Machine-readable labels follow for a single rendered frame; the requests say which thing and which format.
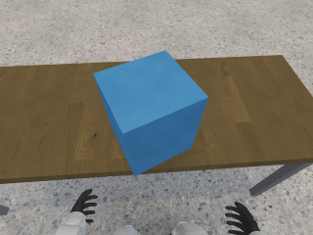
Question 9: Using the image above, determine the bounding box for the robot right thigh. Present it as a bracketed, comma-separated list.
[171, 222, 208, 235]

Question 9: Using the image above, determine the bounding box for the carton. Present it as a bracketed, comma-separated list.
[93, 50, 209, 176]

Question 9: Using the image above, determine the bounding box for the table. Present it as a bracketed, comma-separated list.
[0, 55, 313, 215]

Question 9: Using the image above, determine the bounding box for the robot left forearm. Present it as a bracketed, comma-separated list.
[52, 211, 87, 235]

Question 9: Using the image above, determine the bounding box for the right robot hand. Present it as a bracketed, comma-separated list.
[225, 202, 260, 235]

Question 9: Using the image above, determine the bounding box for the left robot hand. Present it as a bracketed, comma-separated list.
[70, 188, 98, 223]

